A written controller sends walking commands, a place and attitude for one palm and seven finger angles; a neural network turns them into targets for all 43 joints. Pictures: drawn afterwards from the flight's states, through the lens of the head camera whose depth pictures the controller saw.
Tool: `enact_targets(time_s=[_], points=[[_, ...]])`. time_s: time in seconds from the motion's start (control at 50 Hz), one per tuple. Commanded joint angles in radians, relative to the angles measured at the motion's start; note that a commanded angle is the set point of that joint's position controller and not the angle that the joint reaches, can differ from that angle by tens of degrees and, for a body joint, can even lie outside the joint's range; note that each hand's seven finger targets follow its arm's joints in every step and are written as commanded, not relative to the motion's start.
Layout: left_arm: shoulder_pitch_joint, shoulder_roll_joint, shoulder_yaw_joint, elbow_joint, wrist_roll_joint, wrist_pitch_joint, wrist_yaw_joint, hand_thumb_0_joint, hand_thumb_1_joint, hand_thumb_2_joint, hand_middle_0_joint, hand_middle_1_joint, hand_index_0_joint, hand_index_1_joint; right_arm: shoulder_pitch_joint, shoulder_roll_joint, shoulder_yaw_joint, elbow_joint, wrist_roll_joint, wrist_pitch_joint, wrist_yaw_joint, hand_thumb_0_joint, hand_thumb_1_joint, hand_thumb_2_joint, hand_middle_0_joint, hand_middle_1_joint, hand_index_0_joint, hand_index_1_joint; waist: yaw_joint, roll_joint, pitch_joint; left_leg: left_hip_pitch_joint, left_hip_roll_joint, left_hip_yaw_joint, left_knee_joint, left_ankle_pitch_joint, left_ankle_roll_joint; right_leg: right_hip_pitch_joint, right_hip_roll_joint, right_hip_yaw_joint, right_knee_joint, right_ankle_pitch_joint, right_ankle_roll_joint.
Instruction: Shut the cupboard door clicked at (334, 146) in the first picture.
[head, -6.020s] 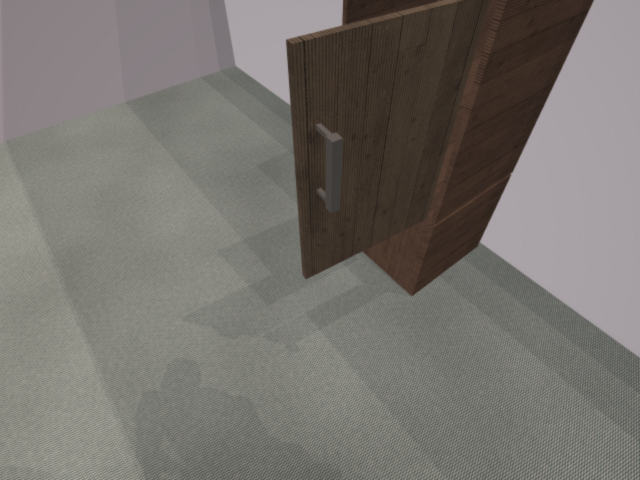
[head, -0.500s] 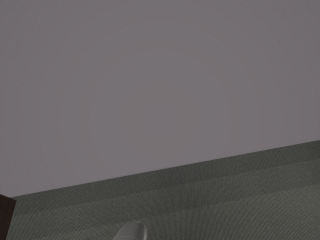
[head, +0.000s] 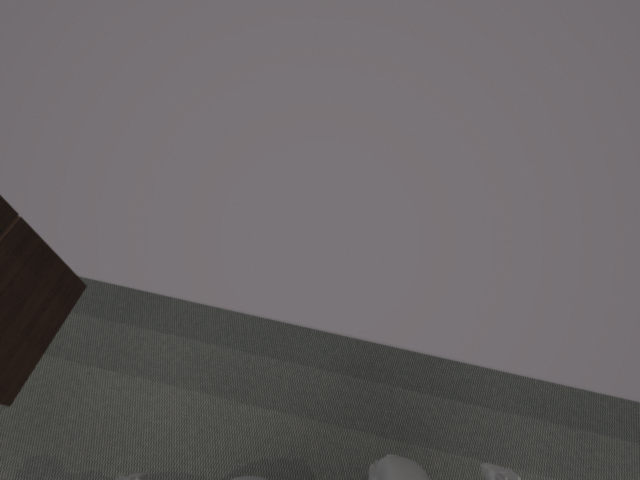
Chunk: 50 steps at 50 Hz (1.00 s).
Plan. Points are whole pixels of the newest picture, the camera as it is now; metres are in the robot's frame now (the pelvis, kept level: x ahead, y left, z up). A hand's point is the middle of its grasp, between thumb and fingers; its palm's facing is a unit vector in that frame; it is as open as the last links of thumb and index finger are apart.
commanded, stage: turn to face it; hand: left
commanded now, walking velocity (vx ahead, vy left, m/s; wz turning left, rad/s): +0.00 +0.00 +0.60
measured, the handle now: out of the picture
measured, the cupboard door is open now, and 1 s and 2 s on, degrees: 83 83 83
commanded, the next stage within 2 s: none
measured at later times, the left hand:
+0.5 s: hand out of the picture +0.04 +0.15 -0.16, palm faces +0.30 -0.93 -0.23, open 7.4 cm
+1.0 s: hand out of the picture +0.02 +0.20 -0.15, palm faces +0.56 -0.79 -0.27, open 7.4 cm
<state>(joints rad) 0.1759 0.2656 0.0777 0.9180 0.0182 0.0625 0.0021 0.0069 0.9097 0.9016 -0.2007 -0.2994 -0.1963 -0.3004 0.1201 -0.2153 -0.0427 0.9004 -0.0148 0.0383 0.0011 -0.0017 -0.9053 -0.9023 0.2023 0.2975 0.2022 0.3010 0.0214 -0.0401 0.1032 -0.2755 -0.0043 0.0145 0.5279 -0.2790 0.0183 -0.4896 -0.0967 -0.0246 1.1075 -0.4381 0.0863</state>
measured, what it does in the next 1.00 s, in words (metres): steps on the spot, turning left: right foot, then left foot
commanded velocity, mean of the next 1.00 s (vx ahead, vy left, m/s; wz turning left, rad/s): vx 0.00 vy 0.00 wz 0.60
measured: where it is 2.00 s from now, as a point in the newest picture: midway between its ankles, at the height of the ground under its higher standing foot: outside the picture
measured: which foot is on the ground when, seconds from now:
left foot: down 0.00-0.20, up 0.22-0.58, down 0.60-1.00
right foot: up 0.00-0.18, down 0.20-0.60, up 0.62-1.00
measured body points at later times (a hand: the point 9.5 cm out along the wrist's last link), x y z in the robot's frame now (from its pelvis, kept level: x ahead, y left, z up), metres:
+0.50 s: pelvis +0.02 -0.05 +0.00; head +0.08 -0.04 +0.45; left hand +0.02 +0.20 -0.14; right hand +0.17 -0.28 -0.14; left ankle -0.02 +0.07 -0.68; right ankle +0.02 -0.16 -0.74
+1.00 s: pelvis +0.04 -0.05 +0.00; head +0.09 -0.01 +0.45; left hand -0.01 +0.24 -0.13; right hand +0.24 -0.22 -0.14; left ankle -0.01 +0.06 -0.74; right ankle +0.12 -0.17 -0.71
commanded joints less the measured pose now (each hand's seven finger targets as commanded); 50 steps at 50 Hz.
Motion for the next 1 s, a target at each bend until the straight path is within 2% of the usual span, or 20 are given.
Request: enact_targets(time_s=[0.0, 0.08, 0.14, 0.16, 0.18, 0.2, 0.22, 0.28, 0.38, 0.46, 0.5, 0.54, 0.56, 0.58, 0.6, 0.62, 0.66, 0.72, 0.88, 0.98], points=[[-0.012, 0.06, 0.004, -0.091, -0.001, -0.03, 0.006, 0.0, 0.9, 0.9, -0.2, -0.3, -0.2, -0.3, 0.045, -0.223, -0.059, -0.046, -0.007, -0.024, -0.015, 0.0, -0.9, -0.9, 0.2, 0.3, 0.2, 0.3, -0.035, 0.171, -0.143, 0.132, 0.221, -0.214, -0.158, 0.48, 0.136, -0.005, 0.02, 0.008, -0.122, 0.023, 0.01], [-0.023, 0.051, 0.0, -0.11, -0.007, -0.038, 0.007, 0.0, 0.9, 0.9, -0.2, -0.3, -0.2, -0.3, 0.036, -0.229, -0.069, -0.05, -0.011, -0.014, -0.01, 0.0, -0.9, -0.9, 0.2, 0.3, 0.2, 0.3, -0.036, 0.233, -0.144, 0.065, 0.204, -0.268, -0.129, 0.42, 0.129, 0.124, 0.069, -0.018, -0.34, 0.013, 0.0], [0.079, 0.071, 0.01, -0.087, -0.009, -0.06, 0.01, 0.0, 0.9, 0.9, -0.2, -0.3, -0.2, -0.3, -0.005, -0.219, -0.076, -0.065, 0.0, -0.011, -0.008, 0.0, -0.9, -0.9, 0.2, 0.3, 0.2, 0.3, 0.023, 0.184, -0.174, -0.053, 0.142, -0.264, -0.017, 0.331, 0.067, 0.367, 0.071, -0.024, -0.654, 0.228, -0.01], [0.128, 0.15, 0.026, -0.079, 0.005, -0.075, 0.019, 0.0, 0.9, 0.9, -0.2, -0.3, -0.2, -0.3, 0.006, -0.16, -0.07, -0.076, 0.012, -0.013, -0.002, 0.0, -0.9, -0.9, 0.2, 0.3, 0.2, 0.3, 0.043, -0.018, -0.206, -0.201, 0.053, -0.184, 0.131, 0.093, 0.001, 0.533, -0.095, 0.134, -0.788, 0.287, -0.05], [0.146, 0.241, 0.042, -0.079, 0.015, -0.078, 0.027, 0.0, 0.9, 0.9, -0.2, -0.3, -0.2, -0.3, 0.001, -0.101, -0.06, -0.1, 0.011, -0.015, 0.002, 0.0, -0.9, -0.9, 0.2, 0.3, 0.2, 0.3, 0.058, -0.299, -0.198, -0.346, -0.078, -0.025, 0.404, -0.348, -0.071, 0.557, -0.382, 0.403, -0.82, 0.482, -0.173], [0.136, 0.228, 0.028, -0.083, 0.007, -0.075, 0.031, 0.0, 0.9, 0.9, -0.2, -0.3, -0.2, -0.3, -0.006, -0.146, -0.065, -0.094, 0.004, -0.007, 0.005, 0.0, -0.9, -0.9, 0.2, 0.3, 0.2, 0.3, 0.051, -0.232, -0.182, -0.32, -0.016, -0.086, 0.609, -0.374, -0.057, 0.431, -0.419, 0.368, -0.8, 0.514, -0.237], [0.054, 0.158, 0.014, -0.096, 0.004, -0.078, 0.033, 0.0, 0.9, 0.9, -0.2, -0.3, -0.2, -0.3, 0.022, -0.138, -0.066, -0.069, 0.0, 0.003, 0.009, 0.0, -0.9, -0.9, 0.2, 0.3, 0.2, 0.3, -0.002, -0.172, -0.141, -0.331, 0.013, -0.111, 0.699, -0.272, -0.06, 0.387, -0.339, 0.256, -0.801, 0.476, -0.226], [-0.03, 0.095, -0.004, -0.123, -0.002, -0.073, 0.031, 0.0, 0.9, 0.9, -0.2, -0.3, -0.2, -0.3, 0.044, -0.119, -0.061, -0.03, 0.0, 0.022, 0.025, 0.0, -0.9, -0.9, 0.2, 0.3, 0.2, 0.3, -0.048, -0.21, -0.096, -0.319, 0.044, -0.04, 0.738, -0.126, -0.092, 0.348, -0.213, 0.03, -0.772, 0.58, -0.171], [0.059, 0.121, 0.008, -0.097, 0.004, -0.078, 0.032, 0.0, 0.9, 0.9, -0.2, -0.3, -0.2, -0.3, -0.029, -0.088, -0.046, -0.04, 0.004, 0.024, 0.033, 0.0, -0.9, -0.9, 0.2, 0.3, 0.2, 0.3, -0.007, -0.116, -0.097, -0.277, 0.044, 0.035, 0.49, -0.143, -0.104, 0.433, -0.245, -0.042, -0.748, 0.66, -0.188], [0.105, 0.145, 0.02, -0.075, 0.012, -0.076, 0.029, 0.0, 0.9, 0.9, -0.2, -0.3, -0.2, -0.3, -0.066, -0.072, -0.034, -0.057, 0.007, 0.008, 0.036, 0.0, -0.9, -0.9, 0.2, 0.3, 0.2, 0.3, 0.023, -0.174, -0.127, -0.213, 0.036, 0.086, 0.269, -0.17, -0.088, 0.496, -0.269, -0.071, -0.676, 0.77, -0.195], [0.104, 0.16, 0.028, -0.075, 0.011, -0.074, 0.026, 0.0, 0.9, 0.9, -0.2, -0.3, -0.2, -0.3, -0.047, -0.08, -0.034, -0.061, 0.007, 0.001, 0.033, 0.0, -0.9, -0.9, 0.2, 0.3, 0.2, 0.3, 0.016, -0.162, -0.142, -0.147, 0.021, 0.11, 0.173, -0.143, -0.073, 0.481, -0.285, -0.088, -0.628, 0.795, -0.188], [0.08, 0.165, 0.033, -0.075, 0.002, -0.072, 0.02, 0.0, 0.9, 0.9, -0.2, -0.3, -0.2, -0.3, 0.028, -0.109, -0.04, -0.047, 0.002, -0.006, 0.03, 0.0, -0.9, -0.9, 0.2, 0.3, 0.2, 0.3, -0.035, -0.125, -0.173, 0.018, 0.003, 0.117, 0.01, 0.008, -0.054, 0.398, -0.26, -0.146, -0.519, 0.722, -0.133], [0.062, 0.142, 0.028, -0.083, -0.004, -0.068, 0.016, 0.0, 0.9, 0.9, -0.2, -0.3, -0.2, -0.3, 0.107, -0.16, -0.056, -0.03, -0.001, -0.013, 0.029, 0.0, -0.9, -0.9, 0.2, 0.3, 0.2, 0.3, -0.082, 0.001, -0.22, 0.197, 0.058, 0.036, -0.087, 0.191, -0.025, 0.273, -0.227, -0.174, -0.358, 0.587, -0.084], [0.043, 0.068, 0.012, -0.122, -0.013, -0.062, 0.008, 0.0, 0.9, 0.9, -0.2, -0.3, -0.2, -0.3, 0.185, -0.285, -0.087, -0.022, -0.011, -0.022, 0.019, 0.0, -0.9, -0.9, 0.2, 0.3, 0.2, 0.3, -0.127, 0.32, -0.259, 0.363, 0.35, -0.368, -0.127, 0.575, 0.125, -0.033, -0.062, -0.193, -0.114, -0.053, 0.002], [-0.032, 0.058, -0.001, -0.156, -0.004, -0.047, 0.015, 0.0, 0.9, 0.9, -0.2, -0.3, -0.2, -0.3, 0.244, -0.327, -0.093, -0.001, -0.003, -0.013, 0.005, 0.0, -0.9, -0.9, 0.2, 0.3, 0.2, 0.3, -0.146, 0.302, -0.266, 0.341, 0.448, -0.454, -0.128, 0.79, 0.23, -0.109, -0.02, -0.056, 0.021, -0.265, -0.002], [-0.04, 0.074, 0.003, -0.167, 0.0, -0.042, 0.018, 0.0, 0.9, 0.9, -0.2, -0.3, -0.2, -0.3, 0.217, -0.315, -0.087, -0.008, -0.007, -0.012, 0.0, 0.0, -0.9, -0.9, 0.2, 0.3, 0.2, 0.3, -0.125, 0.213, -0.239, 0.284, 0.44, -0.373, -0.129, 0.623, 0.244, -0.106, -0.042, -0.002, 0.069, -0.218, -0.017], [-0.05, 0.07, 0.011, -0.119, 0.003, -0.034, 0.014, 0.0, 0.9, 0.9, -0.2, -0.3, -0.2, -0.3, 0.095, -0.24, -0.068, -0.039, -0.008, -0.019, -0.017, 0.0, -0.9, -0.9, 0.2, 0.3, 0.2, 0.3, -0.076, 0.265, -0.171, 0.163, 0.31, -0.306, -0.166, 0.454, 0.169, -0.108, -0.039, 0.031, 0.092, -0.062, -0.007], [0.004, 0.07, 0.013, -0.08, 0.005, -0.027, 0.005, 0.0, 0.9, 0.9, -0.2, -0.3, -0.2, -0.3, 0.055, -0.215, -0.053, -0.052, -0.006, -0.028, -0.02, 0.0, -0.9, -0.9, 0.2, 0.3, 0.2, 0.3, -0.037, 0.148, -0.14, 0.131, 0.237, -0.24, -0.191, 0.419, 0.124, -0.084, -0.011, 0.033, 0.072, 0.058, 0.003], [-0.057, 0.054, 0.0, -0.12, -0.002, -0.033, 0.01, 0.0, 0.9, 0.9, -0.2, -0.3, -0.2, -0.3, 0.08, -0.223, -0.067, -0.038, -0.011, -0.02, -0.011, 0.0, -0.9, -0.9, 0.2, 0.3, 0.2, 0.3, -0.052, 0.192, -0.157, 0.124, 0.214, -0.301, -0.161, 0.389, 0.145, 0.029, 0.045, 0.017, -0.24, 0.013, 0.006], [0.04, 0.067, 0.005, -0.103, -0.011, -0.051, 0.017, 0.0, 0.9, 0.9, -0.2, -0.3, -0.2, -0.3, 0.022, -0.214, -0.075, -0.058, -0.004, -0.01, -0.009, 0.0, -0.9, -0.9, 0.2, 0.3, 0.2, 0.3, 0.001, 0.197, -0.171, -0.037, 0.158, -0.353, -0.071, 0.37, 0.102, 0.318, 0.091, -0.002, -0.579, 0.164, -0.016]])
